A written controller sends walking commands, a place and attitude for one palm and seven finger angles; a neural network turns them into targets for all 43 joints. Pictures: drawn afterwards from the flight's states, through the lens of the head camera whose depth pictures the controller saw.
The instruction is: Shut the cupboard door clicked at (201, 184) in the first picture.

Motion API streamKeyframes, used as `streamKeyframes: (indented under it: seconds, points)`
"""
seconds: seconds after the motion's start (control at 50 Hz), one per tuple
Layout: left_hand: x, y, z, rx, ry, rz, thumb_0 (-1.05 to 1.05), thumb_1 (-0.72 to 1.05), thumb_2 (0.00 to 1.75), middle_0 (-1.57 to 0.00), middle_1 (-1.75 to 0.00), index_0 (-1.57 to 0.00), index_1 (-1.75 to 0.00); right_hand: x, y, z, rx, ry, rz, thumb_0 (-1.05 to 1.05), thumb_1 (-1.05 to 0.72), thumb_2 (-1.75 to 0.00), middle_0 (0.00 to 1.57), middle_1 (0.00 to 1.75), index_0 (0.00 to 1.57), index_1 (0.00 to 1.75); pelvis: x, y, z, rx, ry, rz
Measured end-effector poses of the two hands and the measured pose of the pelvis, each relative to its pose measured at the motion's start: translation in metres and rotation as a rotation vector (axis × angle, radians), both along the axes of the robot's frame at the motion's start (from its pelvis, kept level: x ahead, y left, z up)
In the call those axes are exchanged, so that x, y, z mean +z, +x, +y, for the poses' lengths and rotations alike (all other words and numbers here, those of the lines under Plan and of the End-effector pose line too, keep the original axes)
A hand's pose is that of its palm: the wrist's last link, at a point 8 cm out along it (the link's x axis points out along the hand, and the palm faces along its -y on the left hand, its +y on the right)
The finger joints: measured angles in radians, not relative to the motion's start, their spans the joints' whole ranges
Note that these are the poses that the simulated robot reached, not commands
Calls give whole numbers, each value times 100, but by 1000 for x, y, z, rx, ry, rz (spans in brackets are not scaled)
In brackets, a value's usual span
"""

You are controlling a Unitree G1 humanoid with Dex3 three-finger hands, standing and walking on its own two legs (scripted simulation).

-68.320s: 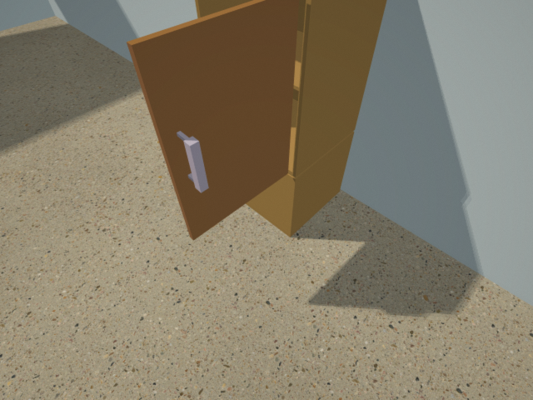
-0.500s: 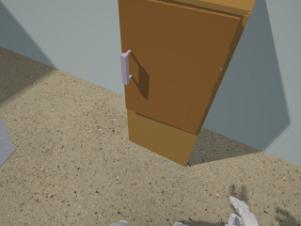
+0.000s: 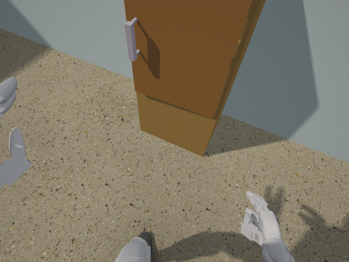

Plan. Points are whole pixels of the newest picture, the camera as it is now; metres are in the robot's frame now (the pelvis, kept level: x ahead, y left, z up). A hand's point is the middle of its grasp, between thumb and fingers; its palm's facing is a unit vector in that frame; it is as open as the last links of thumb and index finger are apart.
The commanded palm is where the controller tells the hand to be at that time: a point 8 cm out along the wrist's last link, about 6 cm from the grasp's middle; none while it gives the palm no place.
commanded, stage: stop stepping back and stand still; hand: left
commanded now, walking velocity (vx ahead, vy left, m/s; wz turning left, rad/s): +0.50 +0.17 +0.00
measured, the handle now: (133, 39) +0.86 +0.21 -0.01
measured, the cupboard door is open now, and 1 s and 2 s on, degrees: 3 3 3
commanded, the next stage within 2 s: let the arm hang, fingers relaxed in 0.72 s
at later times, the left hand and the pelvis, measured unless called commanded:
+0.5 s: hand out of the picture +0.18 +0.29 +0.20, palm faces +0.37 -0.80 -0.47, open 7.4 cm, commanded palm +0.10 +0.34 +0.19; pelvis -0.04 +0.04 +0.01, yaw +0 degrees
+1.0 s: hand out of the picture +0.12 +0.26 -0.09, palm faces +0.04 -0.95 -0.30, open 7.4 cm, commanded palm none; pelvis -0.05 +0.06 -0.01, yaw +2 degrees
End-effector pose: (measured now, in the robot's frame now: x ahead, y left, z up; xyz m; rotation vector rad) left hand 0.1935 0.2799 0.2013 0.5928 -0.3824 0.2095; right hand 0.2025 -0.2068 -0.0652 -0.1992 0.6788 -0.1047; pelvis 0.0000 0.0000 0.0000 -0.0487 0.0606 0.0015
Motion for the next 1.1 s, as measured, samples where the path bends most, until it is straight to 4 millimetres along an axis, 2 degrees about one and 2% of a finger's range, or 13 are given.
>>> streamKeyframes:
  seconds: [0.12, 0.26, 0.32, 0.38, 0.54, 0.64, 0.76, 0.84, 0.88, 0.94, 1.02, 1.06, 1.1]
  points:
    - [20, -48, 20, 62, 77, -5, 1, 88, 89, -22, -30, -22, -30, 23, -54, -37, -115, -80, -43, 1, -91, -90, 21, 30, 20, 30, 2, -2, 1, -23, 18, -39]
    - [-23, -63, 55, 257, -186, -14, 1, 89, 89, -21, -30, -21, -30, 2, -111, -57, -167, -156, 81, 1, -91, -90, 20, 30, 20, 30, 1, -11, 20, -13, 28, -76]
    - [-39, -55, 59, 252, -256, -15, 2, 89, 90, -21, -30, -21, -30, -4, -127, -46, -159, -182, 148, 1, -91, -90, 20, 30, 20, 30, -1, -11, 29, 20, 23, -78]
    - [-38, -46, 59, 199, -244, -26, 2, 89, 90, -21, -30, -21, -30, -8, -131, -26, -152, -179, 164, 2, -91, -90, 20, 30, 20, 30, -5, -20, 40, 28, 40, -79]
    - [28, -57, 53, 52, 28, -44, 2, 89, 89, -21, -30, -21, -30, 0, -127, 44, -85, 13, 87, 2, -91, -90, 20, 30, 20, 30, 13, -44, 44, -19, 23, -66]
    - [28, -77, 60, 146, 71, 50, 1, 89, 89, -21, -30, -21, -30, -9, -119, 53, -64, 85, 72, 1, -90, -90, 21, 30, 20, 30, 13, -42, 41, -25, 37, -47]
    - [-17, -93, 74, 326, -138, 146, 1, 89, 89, -21, -30, -21, -30, -17, -113, 27, -35, 19, 130, 1, -90, -90, 21, 30, 20, 30, 15, -37, 43, -23, 55, -68]
    - [-42, -82, 72, 328, -247, 123, 2, 89, 90, -21, -30, -21, -30, -7, -104, 7, -10, -75, 122, 2, -91, -90, 21, 30, 20, 30, 12, -32, 45, 18, 58, -83]
    - [-84, -65, 72, 281, -280, 274, 1, 89, 90, -20, -30, -20, -30, -13, -96, -2, 23, -98, 125, 1, -91, -90, 21, 30, 20, 30, 2, -34, 51, 36, 42, -78]
    - [-179, -58, 58, 255, -344, 677, 1, 90, 90, -20, -30, -20, -30, -26, -92, -8, 5, -100, 138, 1, -91, -90, 20, 30, 20, 30, -8, -41, 56, 29, 58, -71]
    - [-277, -106, 11, 212, -429, 1172, 1, 91, 90, -20, -30, -20, -30, -33, -107, -1, -19, -64, 192, 1, -91, -90, 20, 30, 20, 30, -4, -46, 55, 26, 55, -82]
    - [-307, -141, -12, 198, -486, 1330, 2, 91, 89, -20, -30, -20, -30, -35, -123, 5, -22, -53, 257, 1, -91, -90, 20, 30, 20, 30, -1, -47, 53, 30, 58, -83]
    - [-320, -163, -16, 264, -581, 1362, -2, 95, 89, -21, -30, -21, -30, -38, -142, 13, -16, -50, 343, 1, -91, -90, 20, 30, 20, 30, 2, -47, 49, 43, 56, -83]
